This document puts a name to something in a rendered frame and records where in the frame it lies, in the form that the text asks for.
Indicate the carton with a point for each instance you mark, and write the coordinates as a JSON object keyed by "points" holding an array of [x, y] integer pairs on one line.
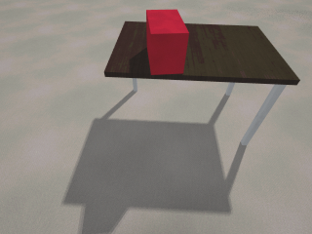
{"points": [[166, 41]]}

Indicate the table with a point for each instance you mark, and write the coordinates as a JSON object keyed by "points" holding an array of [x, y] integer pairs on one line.
{"points": [[215, 53]]}

